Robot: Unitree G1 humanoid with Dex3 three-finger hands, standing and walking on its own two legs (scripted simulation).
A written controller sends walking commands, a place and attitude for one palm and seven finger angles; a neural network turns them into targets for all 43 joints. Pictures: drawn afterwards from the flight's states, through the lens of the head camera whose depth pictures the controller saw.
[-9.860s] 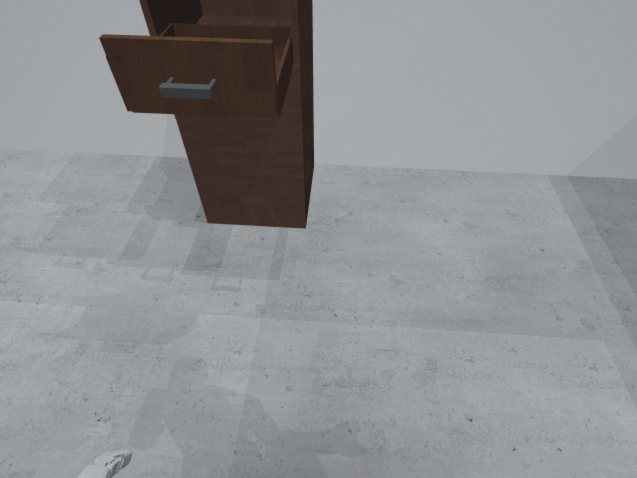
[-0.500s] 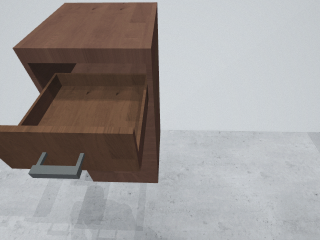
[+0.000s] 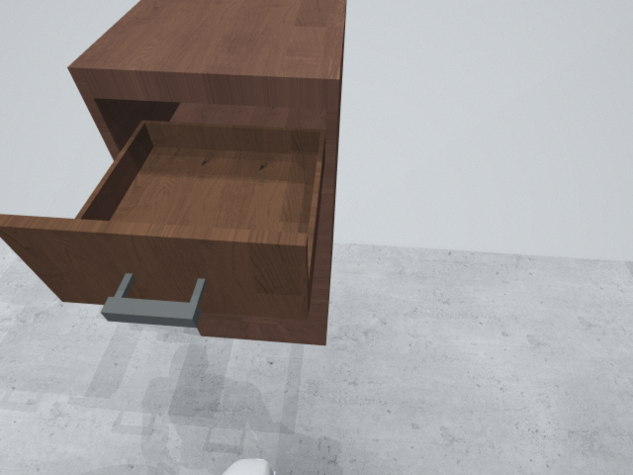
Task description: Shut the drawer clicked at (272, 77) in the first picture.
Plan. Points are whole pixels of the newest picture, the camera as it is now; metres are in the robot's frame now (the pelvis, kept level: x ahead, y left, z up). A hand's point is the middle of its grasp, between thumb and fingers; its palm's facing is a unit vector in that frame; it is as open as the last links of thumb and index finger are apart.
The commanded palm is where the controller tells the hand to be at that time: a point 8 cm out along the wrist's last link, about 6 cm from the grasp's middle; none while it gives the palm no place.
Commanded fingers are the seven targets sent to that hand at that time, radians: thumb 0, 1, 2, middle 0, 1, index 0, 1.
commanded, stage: come to a stop and stand still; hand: left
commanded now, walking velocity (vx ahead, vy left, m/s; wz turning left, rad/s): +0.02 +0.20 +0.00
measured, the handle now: (158, 297) +0.31 +0.25 +0.03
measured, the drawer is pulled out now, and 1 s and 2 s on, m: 0.29 0.29 0.29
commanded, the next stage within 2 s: look again from close up in 1.10 s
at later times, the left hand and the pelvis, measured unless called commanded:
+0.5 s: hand out of the picture +0.03 +0.25 -0.17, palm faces -0.03 -0.98 -0.20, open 7.4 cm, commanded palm none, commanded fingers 0.00 0.90 0.90 -0.20 -0.30 -0.20 -0.30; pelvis -0.02 +0.07 -0.01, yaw -2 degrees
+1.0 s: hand out of the picture -0.01 +0.18 -0.18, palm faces +0.04 -0.99 -0.14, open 7.3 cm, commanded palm none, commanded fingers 0.00 0.90 0.90 -0.20 -0.30 -0.20 -0.30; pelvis +0.01 +0.03 +0.00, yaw -1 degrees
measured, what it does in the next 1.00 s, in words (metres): steps on the spot: left foot, then right foot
